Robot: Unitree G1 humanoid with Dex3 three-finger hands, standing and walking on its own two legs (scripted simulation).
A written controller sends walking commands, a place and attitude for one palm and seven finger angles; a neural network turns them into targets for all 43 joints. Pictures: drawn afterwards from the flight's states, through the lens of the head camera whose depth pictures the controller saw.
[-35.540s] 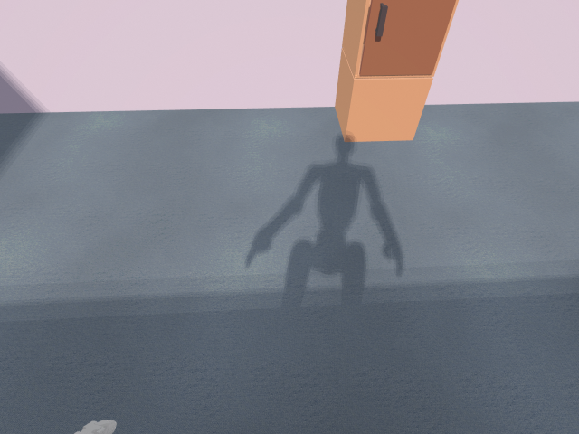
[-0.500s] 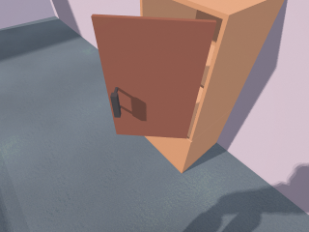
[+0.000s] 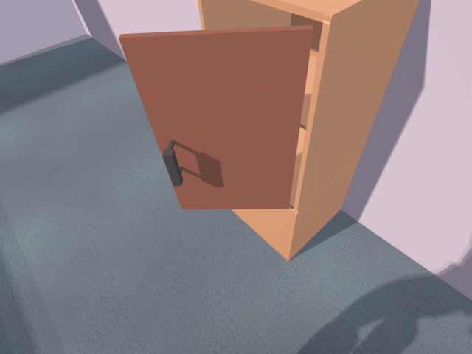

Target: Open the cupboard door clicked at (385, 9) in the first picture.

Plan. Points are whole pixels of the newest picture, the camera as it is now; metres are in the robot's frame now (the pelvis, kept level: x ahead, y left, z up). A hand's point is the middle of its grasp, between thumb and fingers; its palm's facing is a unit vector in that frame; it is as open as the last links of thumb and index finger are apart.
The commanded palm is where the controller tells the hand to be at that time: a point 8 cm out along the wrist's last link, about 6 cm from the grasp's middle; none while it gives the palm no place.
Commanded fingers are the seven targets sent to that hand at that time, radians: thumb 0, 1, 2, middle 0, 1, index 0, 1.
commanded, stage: look again from close up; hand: left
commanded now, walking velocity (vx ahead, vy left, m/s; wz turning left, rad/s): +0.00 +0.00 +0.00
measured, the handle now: (174, 162) +0.59 +0.22 -0.08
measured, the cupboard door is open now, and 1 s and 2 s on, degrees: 46 46 46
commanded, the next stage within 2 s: raise the hand with hooked fingers in 0.40 s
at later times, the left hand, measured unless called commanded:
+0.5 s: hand out of the picture +0.05 +0.15 -0.17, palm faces +0.02 -0.97 -0.23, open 7.3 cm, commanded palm +0.11 +0.20 -0.07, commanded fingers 0.00 0.88 0.89 -0.20 -0.31 -0.20 -0.31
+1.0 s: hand (148, 346) +0.15 +0.18 -0.09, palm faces +0.07 -1.00 +0.01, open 9.0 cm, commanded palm +0.15 +0.23 -0.07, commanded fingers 0.00 0.29 0.64 -0.24 -0.69 -0.24 -0.69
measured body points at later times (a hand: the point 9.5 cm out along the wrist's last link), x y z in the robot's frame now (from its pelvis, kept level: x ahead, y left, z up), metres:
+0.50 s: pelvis +0.02 -0.04 +0.00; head +0.04 -0.05 +0.45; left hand +0.05 +0.20 -0.15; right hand +0.03 -0.25 -0.17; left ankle -0.02 +0.10 -0.74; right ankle +0.03 -0.13 -0.74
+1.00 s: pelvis -0.03 -0.03 -0.12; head +0.03 -0.01 +0.33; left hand +0.14 +0.23 -0.09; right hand +0.24 -0.24 -0.14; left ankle -0.02 +0.10 -0.74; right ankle +0.03 -0.13 -0.74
